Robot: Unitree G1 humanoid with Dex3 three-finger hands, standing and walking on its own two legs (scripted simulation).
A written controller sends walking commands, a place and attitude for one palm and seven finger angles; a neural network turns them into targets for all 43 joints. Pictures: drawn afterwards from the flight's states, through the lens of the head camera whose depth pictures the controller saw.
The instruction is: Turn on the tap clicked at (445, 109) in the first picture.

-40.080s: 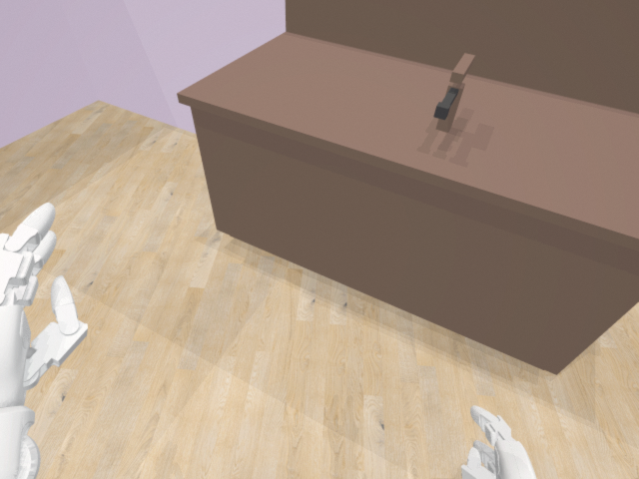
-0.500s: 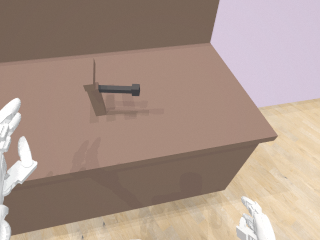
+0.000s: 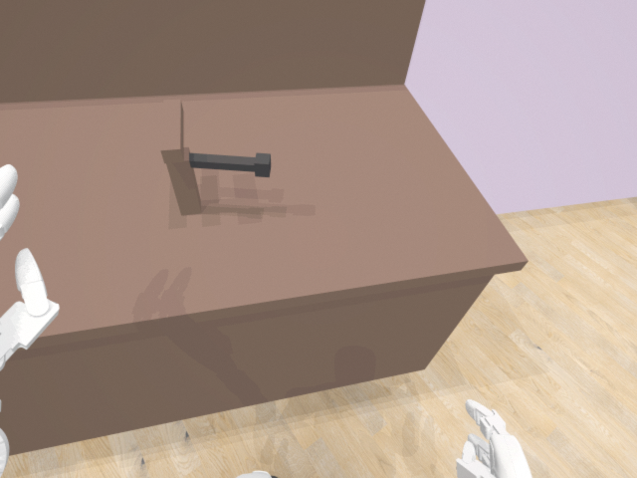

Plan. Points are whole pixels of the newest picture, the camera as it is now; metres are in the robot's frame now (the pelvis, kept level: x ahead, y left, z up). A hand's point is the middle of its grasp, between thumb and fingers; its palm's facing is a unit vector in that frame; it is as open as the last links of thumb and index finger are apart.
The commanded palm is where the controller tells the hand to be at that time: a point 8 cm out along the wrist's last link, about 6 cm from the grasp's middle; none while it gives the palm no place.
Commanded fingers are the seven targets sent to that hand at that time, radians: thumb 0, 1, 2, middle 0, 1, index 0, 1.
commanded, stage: step back with the hand held close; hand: left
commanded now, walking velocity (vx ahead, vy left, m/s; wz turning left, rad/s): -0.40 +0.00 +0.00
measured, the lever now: (262, 165) +0.57 +0.14 +0.05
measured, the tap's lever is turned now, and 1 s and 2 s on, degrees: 76 76 76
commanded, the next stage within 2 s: stop stepping back and stand still in 0.34 s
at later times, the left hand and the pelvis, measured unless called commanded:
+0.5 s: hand (21, 469) +0.10 +0.22 +0.18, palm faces +0.39 -0.85 -0.35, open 7.4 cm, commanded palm +0.04 +0.25 +0.19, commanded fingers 0.00 0.90 0.90 -0.20 -0.30 -0.20 -0.30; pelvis -0.12 -0.03 +0.00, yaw +0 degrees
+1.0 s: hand out of the picture -0.03 +0.19 +0.19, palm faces +0.44 -0.81 -0.39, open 7.4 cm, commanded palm -0.07 +0.23 +0.19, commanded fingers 0.00 0.90 0.90 -0.20 -0.30 -0.20 -0.30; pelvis -0.23 -0.05 -0.01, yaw +0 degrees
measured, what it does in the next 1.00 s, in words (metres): walks backwards: right foot, then left foot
